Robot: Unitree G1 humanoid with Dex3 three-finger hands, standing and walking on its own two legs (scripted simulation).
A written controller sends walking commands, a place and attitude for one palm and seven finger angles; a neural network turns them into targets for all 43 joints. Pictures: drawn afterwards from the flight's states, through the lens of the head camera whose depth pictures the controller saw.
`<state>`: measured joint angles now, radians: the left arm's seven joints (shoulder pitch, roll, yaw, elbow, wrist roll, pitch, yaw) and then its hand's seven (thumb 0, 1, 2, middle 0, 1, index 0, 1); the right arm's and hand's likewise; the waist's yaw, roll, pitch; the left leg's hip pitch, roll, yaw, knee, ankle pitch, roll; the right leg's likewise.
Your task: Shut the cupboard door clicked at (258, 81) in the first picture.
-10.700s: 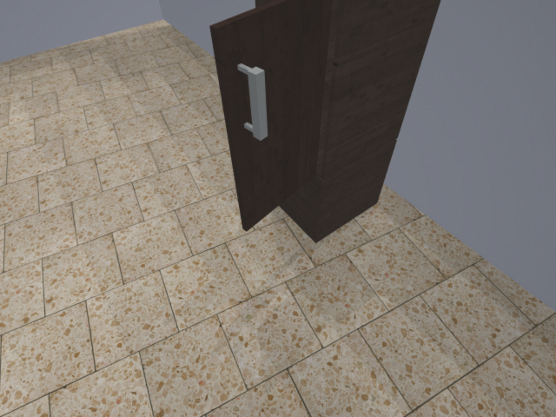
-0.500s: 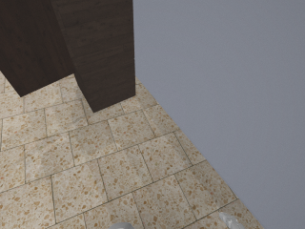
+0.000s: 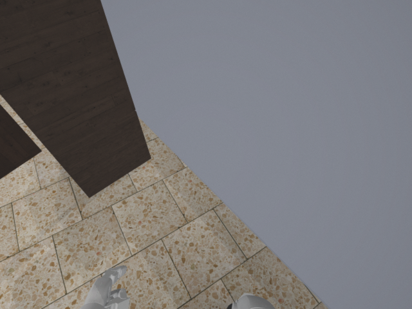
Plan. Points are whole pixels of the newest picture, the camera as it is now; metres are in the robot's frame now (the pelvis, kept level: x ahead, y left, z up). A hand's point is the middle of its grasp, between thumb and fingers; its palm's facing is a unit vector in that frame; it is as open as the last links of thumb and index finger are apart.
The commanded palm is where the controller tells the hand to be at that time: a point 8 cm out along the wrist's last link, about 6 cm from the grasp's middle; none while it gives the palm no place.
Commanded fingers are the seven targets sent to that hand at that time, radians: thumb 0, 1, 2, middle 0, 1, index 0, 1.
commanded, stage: walk to a spot facing it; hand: left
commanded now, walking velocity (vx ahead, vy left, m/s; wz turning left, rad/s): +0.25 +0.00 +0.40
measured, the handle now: out of the picture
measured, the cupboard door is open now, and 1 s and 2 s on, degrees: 100 100 100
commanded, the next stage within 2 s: turn to face it in 0.06 s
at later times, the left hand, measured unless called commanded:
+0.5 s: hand out of the picture +0.13 +0.23 -0.19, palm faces +0.28 -0.94 -0.17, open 7.3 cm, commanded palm none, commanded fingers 0.00 0.90 0.90 -0.20 -0.30 -0.20 -0.30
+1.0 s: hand (100, 253) +0.26 +0.25 -0.14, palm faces +0.44 -0.87 -0.23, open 7.4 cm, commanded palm none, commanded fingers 0.00 0.90 0.90 -0.20 -0.30 -0.20 -0.30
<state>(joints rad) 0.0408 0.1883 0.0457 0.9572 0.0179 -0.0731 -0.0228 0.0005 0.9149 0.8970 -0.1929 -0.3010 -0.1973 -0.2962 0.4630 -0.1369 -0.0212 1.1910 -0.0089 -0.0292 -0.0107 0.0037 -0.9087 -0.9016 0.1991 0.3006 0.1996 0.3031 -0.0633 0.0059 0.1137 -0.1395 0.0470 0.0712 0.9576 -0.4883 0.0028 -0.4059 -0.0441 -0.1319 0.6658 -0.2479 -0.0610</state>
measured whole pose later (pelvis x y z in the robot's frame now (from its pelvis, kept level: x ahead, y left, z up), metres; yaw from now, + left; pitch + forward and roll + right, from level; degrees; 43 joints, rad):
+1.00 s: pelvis +0.21 +0.02 +0.02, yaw +27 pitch +2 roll -1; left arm 0.07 0.21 0.06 0.89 0.01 0.05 0.02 0.00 0.91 0.90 -0.20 -0.30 -0.20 -0.30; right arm 0.26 -0.20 -0.07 0.98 -0.03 0.05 0.00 0.00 -0.90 -0.90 0.20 0.30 0.20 0.30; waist -0.06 0.01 0.06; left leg -0.36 -0.09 -0.13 0.49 -0.16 0.05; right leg -0.38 -0.01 0.03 0.79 -0.43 0.08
